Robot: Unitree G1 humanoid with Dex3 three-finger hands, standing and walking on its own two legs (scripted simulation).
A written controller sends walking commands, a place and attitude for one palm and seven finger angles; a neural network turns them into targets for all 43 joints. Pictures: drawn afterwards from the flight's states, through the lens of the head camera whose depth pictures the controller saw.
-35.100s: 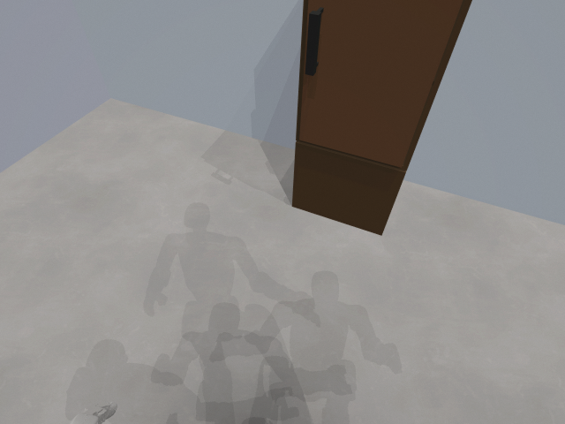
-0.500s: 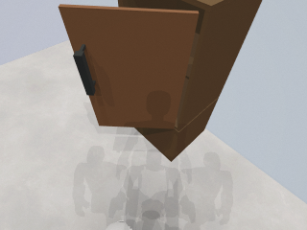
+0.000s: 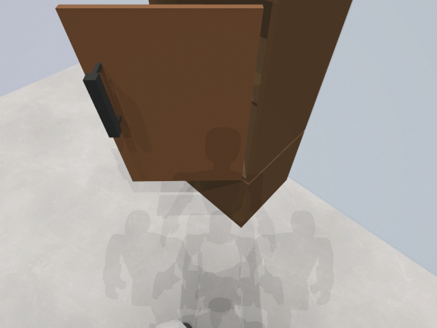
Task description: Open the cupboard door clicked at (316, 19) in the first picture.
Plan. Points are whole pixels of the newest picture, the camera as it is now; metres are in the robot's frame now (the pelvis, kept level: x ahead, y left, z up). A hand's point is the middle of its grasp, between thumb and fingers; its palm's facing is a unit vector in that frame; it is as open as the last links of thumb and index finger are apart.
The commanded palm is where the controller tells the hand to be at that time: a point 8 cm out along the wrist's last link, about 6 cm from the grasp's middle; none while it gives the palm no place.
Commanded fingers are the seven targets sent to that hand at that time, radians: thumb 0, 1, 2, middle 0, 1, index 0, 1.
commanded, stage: come to a stop and stand still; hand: left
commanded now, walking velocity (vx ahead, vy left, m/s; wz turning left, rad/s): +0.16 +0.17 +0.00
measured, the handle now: (107, 101) +0.58 +0.31 +0.05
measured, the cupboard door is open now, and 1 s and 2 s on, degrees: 44 44 44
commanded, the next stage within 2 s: look again from close up in 0.72 s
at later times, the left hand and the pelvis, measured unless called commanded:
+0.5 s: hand out of the picture +0.01 +0.20 -0.17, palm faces +0.02 -0.97 -0.24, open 7.4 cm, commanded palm none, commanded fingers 0.00 0.90 0.90 -0.20 -0.30 -0.20 -0.30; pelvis +0.01 +0.01 +0.00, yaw +1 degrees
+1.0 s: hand out of the picture +0.06 +0.17 -0.16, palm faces -0.02 -0.97 -0.24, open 7.4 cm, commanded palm none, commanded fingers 0.00 0.90 0.90 -0.20 -0.30 -0.20 -0.30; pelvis +0.02 -0.02 +0.01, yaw +0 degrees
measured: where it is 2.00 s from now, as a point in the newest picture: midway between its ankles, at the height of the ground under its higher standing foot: outside the picture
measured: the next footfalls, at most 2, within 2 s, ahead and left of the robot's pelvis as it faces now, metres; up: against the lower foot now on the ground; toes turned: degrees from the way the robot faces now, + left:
right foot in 0.02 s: +0.03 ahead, -0.14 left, +0.00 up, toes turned +0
left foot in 0.34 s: +0.03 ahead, +0.11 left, +0.00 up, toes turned +4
